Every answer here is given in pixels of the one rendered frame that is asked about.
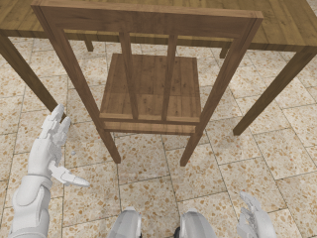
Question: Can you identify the left robot hand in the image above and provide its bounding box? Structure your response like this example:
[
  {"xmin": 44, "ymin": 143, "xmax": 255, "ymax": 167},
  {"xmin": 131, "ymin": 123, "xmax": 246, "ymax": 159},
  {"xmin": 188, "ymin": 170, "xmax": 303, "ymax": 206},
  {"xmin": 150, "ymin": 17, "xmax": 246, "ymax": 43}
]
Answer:
[{"xmin": 27, "ymin": 103, "xmax": 90, "ymax": 187}]

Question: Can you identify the right robot hand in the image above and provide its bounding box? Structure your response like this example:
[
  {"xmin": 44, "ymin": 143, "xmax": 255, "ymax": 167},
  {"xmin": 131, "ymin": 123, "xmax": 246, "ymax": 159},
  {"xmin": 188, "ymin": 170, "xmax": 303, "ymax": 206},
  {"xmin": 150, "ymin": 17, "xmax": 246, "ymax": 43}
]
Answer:
[{"xmin": 236, "ymin": 190, "xmax": 277, "ymax": 238}]

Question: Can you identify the table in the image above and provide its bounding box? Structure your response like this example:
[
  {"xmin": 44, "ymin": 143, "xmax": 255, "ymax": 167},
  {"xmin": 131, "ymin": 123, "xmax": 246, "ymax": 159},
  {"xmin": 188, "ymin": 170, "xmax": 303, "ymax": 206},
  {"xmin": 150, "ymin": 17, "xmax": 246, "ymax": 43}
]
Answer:
[{"xmin": 0, "ymin": 0, "xmax": 317, "ymax": 136}]

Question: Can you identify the robot right thigh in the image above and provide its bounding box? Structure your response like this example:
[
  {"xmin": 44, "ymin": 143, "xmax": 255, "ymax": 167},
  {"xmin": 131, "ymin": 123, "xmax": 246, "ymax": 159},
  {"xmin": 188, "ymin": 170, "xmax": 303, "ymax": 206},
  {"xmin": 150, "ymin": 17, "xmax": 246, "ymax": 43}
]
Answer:
[{"xmin": 180, "ymin": 211, "xmax": 218, "ymax": 238}]

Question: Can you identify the chair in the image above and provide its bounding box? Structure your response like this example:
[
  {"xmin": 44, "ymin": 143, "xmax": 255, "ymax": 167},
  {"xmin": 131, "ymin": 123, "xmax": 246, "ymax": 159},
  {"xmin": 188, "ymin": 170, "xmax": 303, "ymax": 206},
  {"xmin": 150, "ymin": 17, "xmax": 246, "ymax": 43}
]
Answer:
[{"xmin": 31, "ymin": 0, "xmax": 264, "ymax": 167}]

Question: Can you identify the robot left thigh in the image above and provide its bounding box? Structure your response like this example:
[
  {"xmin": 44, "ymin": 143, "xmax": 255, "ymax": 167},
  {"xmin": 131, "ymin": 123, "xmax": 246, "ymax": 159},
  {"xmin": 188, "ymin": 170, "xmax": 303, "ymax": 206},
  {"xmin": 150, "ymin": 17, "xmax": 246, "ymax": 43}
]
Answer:
[{"xmin": 107, "ymin": 209, "xmax": 142, "ymax": 238}]

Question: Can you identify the robot thigh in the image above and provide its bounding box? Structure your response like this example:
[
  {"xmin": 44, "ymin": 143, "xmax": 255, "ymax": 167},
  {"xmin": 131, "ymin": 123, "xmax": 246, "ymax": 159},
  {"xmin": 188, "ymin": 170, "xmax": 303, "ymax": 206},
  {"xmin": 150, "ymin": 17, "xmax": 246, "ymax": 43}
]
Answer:
[
  {"xmin": 180, "ymin": 211, "xmax": 218, "ymax": 238},
  {"xmin": 107, "ymin": 209, "xmax": 142, "ymax": 238}
]

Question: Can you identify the left robot forearm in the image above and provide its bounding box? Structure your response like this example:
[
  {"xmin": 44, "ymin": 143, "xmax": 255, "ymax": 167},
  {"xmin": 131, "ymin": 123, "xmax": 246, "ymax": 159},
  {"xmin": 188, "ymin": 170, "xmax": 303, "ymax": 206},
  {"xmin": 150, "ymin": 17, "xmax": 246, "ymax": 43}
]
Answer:
[{"xmin": 7, "ymin": 174, "xmax": 53, "ymax": 238}]

